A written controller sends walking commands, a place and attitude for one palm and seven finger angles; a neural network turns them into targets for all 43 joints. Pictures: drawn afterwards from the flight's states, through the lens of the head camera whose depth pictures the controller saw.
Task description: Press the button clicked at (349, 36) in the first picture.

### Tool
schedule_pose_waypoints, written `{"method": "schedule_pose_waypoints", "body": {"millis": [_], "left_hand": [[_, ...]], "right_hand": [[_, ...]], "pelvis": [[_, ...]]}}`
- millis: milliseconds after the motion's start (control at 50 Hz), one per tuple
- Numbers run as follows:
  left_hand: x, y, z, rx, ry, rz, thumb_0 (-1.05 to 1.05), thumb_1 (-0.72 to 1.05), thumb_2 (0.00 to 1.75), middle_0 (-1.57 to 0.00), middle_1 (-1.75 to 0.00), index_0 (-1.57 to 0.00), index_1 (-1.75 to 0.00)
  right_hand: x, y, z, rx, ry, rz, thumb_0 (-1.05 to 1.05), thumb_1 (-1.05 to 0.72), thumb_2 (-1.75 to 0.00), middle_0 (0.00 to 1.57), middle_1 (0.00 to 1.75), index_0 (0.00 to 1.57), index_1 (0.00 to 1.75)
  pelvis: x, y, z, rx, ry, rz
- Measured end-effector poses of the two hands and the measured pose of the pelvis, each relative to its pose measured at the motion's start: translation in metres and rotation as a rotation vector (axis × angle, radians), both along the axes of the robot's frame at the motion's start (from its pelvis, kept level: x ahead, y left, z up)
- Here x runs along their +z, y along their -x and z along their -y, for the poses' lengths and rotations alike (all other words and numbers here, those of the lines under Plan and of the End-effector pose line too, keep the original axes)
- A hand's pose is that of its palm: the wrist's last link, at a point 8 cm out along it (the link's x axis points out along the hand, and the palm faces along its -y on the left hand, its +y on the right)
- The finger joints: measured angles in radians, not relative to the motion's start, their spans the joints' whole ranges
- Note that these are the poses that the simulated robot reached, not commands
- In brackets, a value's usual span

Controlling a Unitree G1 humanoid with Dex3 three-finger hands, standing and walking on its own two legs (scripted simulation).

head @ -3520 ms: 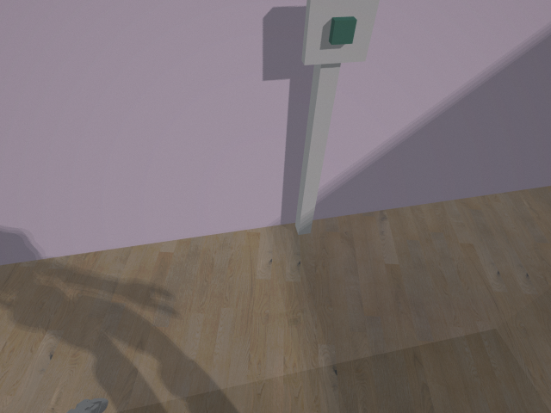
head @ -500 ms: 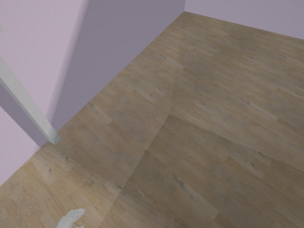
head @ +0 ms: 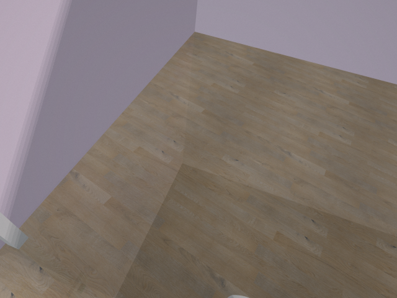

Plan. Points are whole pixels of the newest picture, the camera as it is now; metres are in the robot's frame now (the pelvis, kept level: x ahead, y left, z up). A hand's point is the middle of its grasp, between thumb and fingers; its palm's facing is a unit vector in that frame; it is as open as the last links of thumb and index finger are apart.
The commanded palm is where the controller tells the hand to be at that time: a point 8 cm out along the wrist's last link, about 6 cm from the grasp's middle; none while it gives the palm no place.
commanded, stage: walk to a spot facing it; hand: left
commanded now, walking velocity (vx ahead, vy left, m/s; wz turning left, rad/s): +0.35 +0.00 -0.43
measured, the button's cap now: out of the picture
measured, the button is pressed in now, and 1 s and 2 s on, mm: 0 0 0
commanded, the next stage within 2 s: turn to face it in 0.66 s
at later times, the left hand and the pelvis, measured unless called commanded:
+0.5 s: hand (172, 209) +0.38 +0.08 -0.18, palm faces -0.21 -0.97 -0.16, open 7.4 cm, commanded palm none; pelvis +0.22 -0.06 -0.02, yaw -12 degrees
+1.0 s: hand (159, 193) +0.44 +0.13 -0.19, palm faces -0.13 -0.98 -0.13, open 7.4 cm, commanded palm none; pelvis +0.42 -0.04 +0.00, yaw -12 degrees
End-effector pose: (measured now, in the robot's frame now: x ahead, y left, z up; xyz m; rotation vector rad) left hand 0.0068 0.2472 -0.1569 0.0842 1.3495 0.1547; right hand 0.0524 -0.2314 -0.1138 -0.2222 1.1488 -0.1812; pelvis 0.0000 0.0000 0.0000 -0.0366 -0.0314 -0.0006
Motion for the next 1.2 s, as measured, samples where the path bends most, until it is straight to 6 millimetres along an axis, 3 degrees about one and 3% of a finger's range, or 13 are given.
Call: {"method": "schedule_pose_waypoints", "body": {"millis": [140,280,380,460,520,660,760,860,900,960,1020,1200], "left_hand": [[0.021,-0.104,0.0,-0.069,0.0,0.091,0.0,0.91,0.9,-0.19,-0.29,-0.19,-0.3],[0.019,-0.213,0.035,-0.207,0.025,0.108,0.0,0.91,0.9,-0.19,-0.29,-0.19,-0.3],[0.012,-0.307,0.08,-0.315,0.033,0.166,0.0,0.91,0.9,-0.19,-0.29,-0.19,-0.3],[0.005,-0.365,0.108,-0.331,0.019,0.26,0.0,0.91,0.9,-0.2,-0.29,-0.2,-0.3],[0.01,-0.377,0.112,-0.31,0.007,0.248,0.0,0.91,0.9,-0.2,-0.29,-0.2,-0.3],[0.025,-0.385,0.093,-0.29,-0.065,0.14,-0.02,0.94,0.9,-0.2,-0.29,-0.2,-0.3],[0.019,-0.39,0.083,-0.261,-0.047,0.061,-0.01,0.93,0.9,-0.2,-0.29,-0.2,-0.3],[-0.002,-0.397,0.074,-0.206,-0.006,-0.024,0.0,0.92,0.9,-0.2,-0.29,-0.2,-0.3],[-0.012,-0.404,0.07,-0.19,0.006,-0.058,0.0,0.91,0.9,-0.2,-0.29,-0.2,-0.3],[-0.012,-0.419,0.066,-0.187,0.01,-0.08,0.0,0.91,0.9,-0.2,-0.29,-0.2,-0.3],[-0.005,-0.443,0.064,-0.18,0.014,-0.055,0.0,0.91,0.9,-0.2,-0.29,-0.2,-0.3],[0.014,-0.512,0.059,-0.139,-0.023,0.098,0.0,0.91,0.9,-0.2,-0.29,-0.2,-0.3]], "right_hand": [[-0.002,0.032,-0.015,-0.148,-0.039,-0.188,0.0,-0.93,-0.9,0.2,0.3,0.2,0.29],[-0.008,0.048,-0.03,-0.295,-0.101,-0.34,0.0,-0.92,-0.9,0.2,0.3,0.2,0.29],[-0.019,0.044,-0.031,-0.386,-0.156,-0.452,0.0,-0.91,-0.9,0.2,0.3,0.2,0.29],[-0.034,0.014,-0.014,-0.415,-0.191,-0.502,0.0,-0.91,-0.9,0.2,0.3,0.2,0.29],[-0.036,-0.044,0.014,-0.395,-0.164,-0.413,0.01,-0.91,-0.9,0.2,0.3,0.2,0.29],[-0.02,-0.215,0.071,-0.31,-0.086,-0.058,0.0,-0.91,-0.9,0.2,0.29,0.2,0.29],[-0.006,-0.31,0.08,-0.238,-0.064,0.072,0.0,-0.91,-0.9,0.19,0.29,0.2,0.29],[-0.003,-0.382,0.071,-0.176,-0.03,0.104,0.0,-0.91,-0.9,0.19,0.29,0.2,0.29],[-0.007,-0.399,0.063,-0.162,-0.016,0.1,0.0,-0.91,-0.9,0.2,0.29,0.2,0.29],[-0.008,-0.404,0.05,-0.167,-0.019,0.059,0.0,-0.91,-0.9,0.2,0.29,0.2,0.29],[-0.009,-0.396,0.04,-0.196,-0.028,-0.004,-0.01,-0.92,-0.9,0.2,0.29,0.2,0.29],[-0.009,-0.372,0.046,-0.196,-0.033,-0.159,-0.01,-0.93,-0.89,0.2,0.3,0.2,0.29]], "pelvis": [[0.012,-0.054,-0.01,-0.058,-0.018,-0.021],[0.007,-0.114,0.002,-0.125,-0.033,-0.022],[-0.007,-0.166,0.025,-0.172,-0.033,-0.028],[-0.022,-0.206,0.051,-0.195,-0.036,-0.018],[-0.015,-0.23,0.061,-0.206,-0.032,-0.006],[0.003,-0.285,0.069,-0.243,-0.023,-0.02],[0.004,-0.327,0.065,-0.255,-0.006,-0.015],[-0.006,-0.377,0.052,-0.24,0.019,-0.002],[-0.012,-0.394,0.046,-0.232,0.007,0.007],[-0.009,-0.409,0.039,-0.229,0.0,0.012],[-0.003,-0.419,0.034,-0.204,-0.003,0.001],[0.005,-0.433,0.035,-0.111,-0.008,-0.041]]}}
